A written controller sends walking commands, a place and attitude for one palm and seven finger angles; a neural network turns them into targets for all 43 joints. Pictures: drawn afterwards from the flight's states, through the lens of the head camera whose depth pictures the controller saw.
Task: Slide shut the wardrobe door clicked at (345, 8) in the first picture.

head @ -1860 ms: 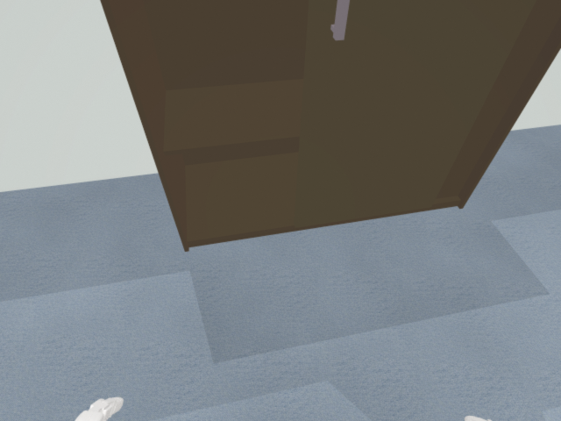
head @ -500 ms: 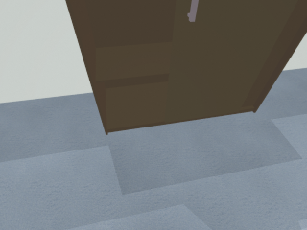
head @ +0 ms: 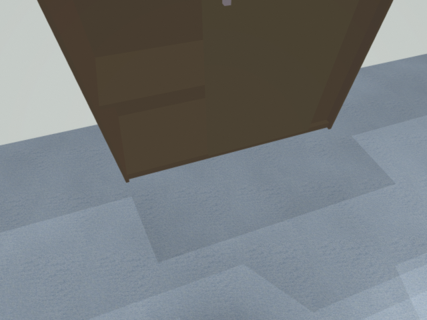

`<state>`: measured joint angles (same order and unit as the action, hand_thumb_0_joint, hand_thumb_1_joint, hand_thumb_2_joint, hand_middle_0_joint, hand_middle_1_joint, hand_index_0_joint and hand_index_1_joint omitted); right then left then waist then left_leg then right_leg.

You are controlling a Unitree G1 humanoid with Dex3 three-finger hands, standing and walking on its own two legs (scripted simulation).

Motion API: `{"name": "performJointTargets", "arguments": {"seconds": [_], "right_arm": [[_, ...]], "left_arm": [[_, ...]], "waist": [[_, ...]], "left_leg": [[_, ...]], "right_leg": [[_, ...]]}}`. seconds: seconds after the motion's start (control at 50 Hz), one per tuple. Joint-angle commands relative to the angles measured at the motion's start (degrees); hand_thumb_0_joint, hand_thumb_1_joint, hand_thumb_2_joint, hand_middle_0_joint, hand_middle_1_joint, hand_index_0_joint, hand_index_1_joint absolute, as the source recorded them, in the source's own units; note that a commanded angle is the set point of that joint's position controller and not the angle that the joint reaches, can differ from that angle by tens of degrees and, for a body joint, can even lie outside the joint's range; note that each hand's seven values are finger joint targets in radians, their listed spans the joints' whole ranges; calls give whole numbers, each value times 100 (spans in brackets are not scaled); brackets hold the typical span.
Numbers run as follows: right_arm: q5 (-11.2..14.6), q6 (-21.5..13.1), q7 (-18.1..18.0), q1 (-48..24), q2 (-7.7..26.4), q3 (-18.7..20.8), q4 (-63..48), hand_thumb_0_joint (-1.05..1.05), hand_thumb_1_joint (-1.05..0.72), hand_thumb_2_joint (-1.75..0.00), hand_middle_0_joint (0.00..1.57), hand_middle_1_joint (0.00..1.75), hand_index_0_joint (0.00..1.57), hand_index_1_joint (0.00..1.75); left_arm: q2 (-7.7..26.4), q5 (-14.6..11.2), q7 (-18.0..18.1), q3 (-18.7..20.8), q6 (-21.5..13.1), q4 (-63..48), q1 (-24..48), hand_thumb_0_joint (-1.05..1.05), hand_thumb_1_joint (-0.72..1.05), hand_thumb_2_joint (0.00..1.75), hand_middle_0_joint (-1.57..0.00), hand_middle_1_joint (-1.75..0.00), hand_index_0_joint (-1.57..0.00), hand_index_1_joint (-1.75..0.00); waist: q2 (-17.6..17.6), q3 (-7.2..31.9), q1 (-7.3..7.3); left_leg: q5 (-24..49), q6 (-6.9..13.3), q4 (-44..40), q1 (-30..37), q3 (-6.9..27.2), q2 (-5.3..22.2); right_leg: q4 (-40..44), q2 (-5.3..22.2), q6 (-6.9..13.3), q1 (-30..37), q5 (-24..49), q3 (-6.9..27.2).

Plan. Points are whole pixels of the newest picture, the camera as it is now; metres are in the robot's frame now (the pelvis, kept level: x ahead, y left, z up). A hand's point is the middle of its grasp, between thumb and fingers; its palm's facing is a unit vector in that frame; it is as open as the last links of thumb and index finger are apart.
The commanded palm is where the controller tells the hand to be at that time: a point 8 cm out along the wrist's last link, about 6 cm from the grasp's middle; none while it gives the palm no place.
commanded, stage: walk to a spot facing it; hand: right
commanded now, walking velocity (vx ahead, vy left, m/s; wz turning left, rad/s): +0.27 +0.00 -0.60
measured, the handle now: out of the picture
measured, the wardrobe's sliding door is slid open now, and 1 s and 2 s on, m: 0.48 0.48 0.48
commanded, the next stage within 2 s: turn to face it in 0.88 s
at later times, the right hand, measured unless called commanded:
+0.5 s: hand out of the picture +0.12 -0.24 -0.15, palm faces +0.20 +0.96 -0.20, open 7.4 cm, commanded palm none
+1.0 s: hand out of the picture +0.11 -0.18 -0.17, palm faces +0.56 +0.81 -0.20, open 7.4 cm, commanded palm none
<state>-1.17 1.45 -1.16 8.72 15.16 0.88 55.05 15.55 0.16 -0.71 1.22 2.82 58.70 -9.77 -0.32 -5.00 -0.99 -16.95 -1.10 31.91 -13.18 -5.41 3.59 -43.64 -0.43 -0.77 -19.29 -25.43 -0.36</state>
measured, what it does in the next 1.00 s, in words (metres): walks ahead, turning right: left foot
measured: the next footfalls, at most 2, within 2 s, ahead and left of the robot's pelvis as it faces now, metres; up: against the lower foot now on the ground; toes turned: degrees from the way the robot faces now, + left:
left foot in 0.62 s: +0.25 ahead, +0.08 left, +0.00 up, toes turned -13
right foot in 1.06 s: +0.34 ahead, -0.21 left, +0.00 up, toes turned -39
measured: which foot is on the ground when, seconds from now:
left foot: down 0.00-0.06, up 0.08-0.60, down 0.62-1.00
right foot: down 0.00-0.62, up 0.64-1.00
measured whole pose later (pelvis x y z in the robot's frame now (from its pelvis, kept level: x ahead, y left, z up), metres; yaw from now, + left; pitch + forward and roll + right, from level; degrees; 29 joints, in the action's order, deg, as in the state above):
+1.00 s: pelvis +0.25 -0.06 +0.00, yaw -31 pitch +0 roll +1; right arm -1.5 -2.5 -0.9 23.3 10.3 1.5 58.5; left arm 14.7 1.3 -3.0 3.3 1.4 52.4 -3.8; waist -0.4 -5.9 1.9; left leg -21.8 -2.6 23.6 -0.3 -17.5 5.7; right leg -44.6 2.7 0.1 -32.6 -10.3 -6.7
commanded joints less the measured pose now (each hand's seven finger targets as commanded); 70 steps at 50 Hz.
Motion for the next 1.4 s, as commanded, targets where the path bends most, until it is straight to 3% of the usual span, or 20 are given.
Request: {"name": "performJointTargets", "arguments": {"seconds": [0.0, 0.02, 0.04, 0.06, 0.1, 0.16, 0.44, 0.54, 0.56, 0.6, 0.66, 0.76, 0.92, 0.98, 1.02, 1.04, 1.06, 1.08, 1.16, 1.38], "right_arm": [[-7, -80, -78, -11, 1260, 377, -456, 0, -90, -90, 20, 30, 20, 30], [10, -45, -36, 36, 1118, 350, -491, 0, -90, -90, 20, 30, 20, 30], [43, 5, 33, -28, 693, 294, -652, 0, -90, -90, 20, 30, 20, 30], [-10, -1, 60, -427, 560, 247, -916, 0, -90, -90, 20, 30, 20, 30], [-38, -30, 116, -490, 635, 334, -787, 0, -90, -90, 20, 30, 20, 30], [-57, -138, 226, 26, 531, 362, -518, 0, -90, -90, 20, 30, 20, 30], [-34, -327, 254, -555, 177, 348, -820, 0, -90, -90, 20, 30, 20, 30], [-12, -430, 227, 243, 168, 384, -587, 0, -90, -90, 20, 30, 20, 30], [-15, -490, 200, 807, 342, 445, -408, 0, -90, -90, 20, 30, 20, 30], [-48, -563, 69, 1986, 1407, 643, -183, 0, -90, -90, 20, 30, 20, 30], [-21, -563, 43, 1168, 887, 518, -334, 0, -90, -90, 20, 30, 20, 30], [-26, -680, 37, 1148, 219, 249, -157, 0, -90, -90, 20, 30, 20, 30], [-51, -538, -65, 1478, 512, 263, -15, 0, -90, -90, 20, 30, 20, 30], [-46, -505, -72, 1493, 776, 316, -38, 0, -90, -90, 20, 30, 20, 30], [40, -473, -94, 1566, 589, 234, -27, 0, -90, -90, 20, 30, 20, 30], [164, -446, -67, 2058, 188, 143, -32, 0, -90, -90, 20, 30, 20, 30], [149, -376, -154, 2117, 262, 124, 44, 0, -90, -90, 20, 30, 20, 30], [147, -315, -188, 1952, 230, 154, 110, 0, -90, -90, 20, 30, 20, 30], [44, -76, -93, 1692, 6, 189, 433, 0, -90, -90, 20, 30, 20, 30], [-43, 310, 105, 1082, 8, 564, -114, 0, -90, -90, 20, 30, 20, 30]], "left_arm": [[546, 30, -27, 218, -136, -422, -482, 0, 90, 90, -20, -30, -20, -30], [694, 64, -43, 245, -175, -372, -757, 0, 90, 90, -20, -30, -20, -30], [1233, 145, -20, 400, -209, -356, -1125, 0, 90, 90, -20, -30, -20, -30], [1561, 155, 5, 474, -241, -352, -1409, 0, 90, 90, -20, -30, -20, -30], [1205, 113, 47, 407, -264, -439, -1022, 0, 90, 90, -20, -30, -20, -30], [848, 98, 102, 324, -438, -550, -669, 0, 90, 90, -20, -30, -20, -30], [614, 115, 142, 428, -596, -236, -1506, 0, 90, 90, -20, -30, -20, -30], [628, 127, 149, 421, -560, -305, -1063, 0, 90, 90, -20, -30, -20, -30], [579, 95, 132, 412, -577, -322, -966, 0, 90, 90, -20, -30, -20, -30], [44, 56, 66, 313, -673, -622, -1103, 0, 90, 90, -20, -30, -20, -30], [242, 147, -75, 400, -571, -634, -530, 0, 90, 90, -20, -30, -20, -30], [-78, 127, -214, 343, -309, -501, -374, 0, 90, 90, -20, -30, -20, -30], [-159, 122, -293, 168, -219, -1012, 776, 0, 90, 90, -20, -30, -20, -30], [17, 146, -176, 185, -275, -868, 147, 0, 90, 90, -20, -30, -20, -30], [501, 214, -56, 278, -359, -570, -1034, 0, 90, 90, -20, -30, -20, -30], [1158, 173, 32, 395, -431, -542, -1436, 0, 90, 90, -20, -30, -20, -30], [1286, -12, 110, 368, -393, -529, -1405, 0, 90, 90, -20, -30, -20, -30], [1030, -18, 156, 311, -397, -620, -964, 0, 90, 90, -20, -30, -20, -30], [258, 33, 262, 59, -545, -617, -2, 0, 90, 90, -20, -30, -20, -30], [152, 71, 256, 291, -382, -685, 47, 0, 90, 90, -20, -30, -20, -30]], "waist": [[-788, 833, -117], [-108, 913, -259], [1671, 684, -451], [2008, 452, -566], [1218, 99, -318], [509, 74, 10], [719, 116, -295], [631, 343, 177], [345, 556, 448], [-1916, 1371, 756], [-1125, 288, 471], [-694, -30, 61], [-974, -167, 232], [-889, 462, -30], [-25, 1533, -513], [1547, 2507, -459], [970, 3121, -468], [306, 2369, -293], [602, 807, 136], [624, 51, 223]], "left_leg": [[1930, 586, -227, 104, 474, 1479], [459, 269, 445, -642, 181, 1124], [-1546, -145, 1870, -1998, -300, 234], [-2161, -214, 2836, -2698, 88, -142], [-1092, -49, 3382, -2584, 643, 182], [-201, -144, 3419, -2379, 625, 215], [-90, -325, 1211, -2333, 445, 96], [248, -216, -202, -167, 137, -315], [466, -164, -795, 930, 314, -138], [-801, 652, -1901, 2900, 3658, 2600], [-1919, 767, -2305, 1065, 2878, 2251], [1835, 460, -1914, 606, 251, 1438], [4326, 376, -1345, 914, -847, 1316], [5373, 376, -238, 1019, -791, 1471], [3434, 112, 1765, 118, -731, 1035], [-1658, -154, 3589, -1458, -497, 52], [-2245, -33, 4236, -1283, 399, 6], [-1785, 3, 4317, -1349, 605, 192], [-794, -194, 3705, -1085, 740, 317], [2, -296, 3599, -1977, 563, 301]], "right_leg": [[992, 236, -62, 696, 733, -301], [1637, 301, 52, 1466, 937, 32], [2613, 1429, 593, 1642, 35, 2131], [3376, 2221, 1152, 1420, -518, 3553], [3670, 1840, 1114, 615, -2036, 3275], [3447, 1368, 980, 502, -945, 2419], [3190, 1173, 1387, 1510, 671, 2429], [2171, 809, 1065, 552, 1850, 1990], [1474, 527, 850, -28, 1697, 1721], [-1504, -425, 240, -2158, -665, 369], [-2643, 375, 224, -2218, 229, 308], [-2527, 442, 4, -1968, 1193, -10], [-44, 221, 40, -1232, 1583, -852], [655, -120, 257, 31, 1594, -969], [1509, 542, 441, 2388, 3670, -380], [1274, 2455, 1275, 3946, 7145, 1769], [1464, 2818, 1654, 3885, 7684, 1598], [1704, 2719, 1598, 3168, 7122, 1067], [2455, 1945, 761, 1181, 5608, -47], [3293, 2140, 863, 561, 1031, -425]]}}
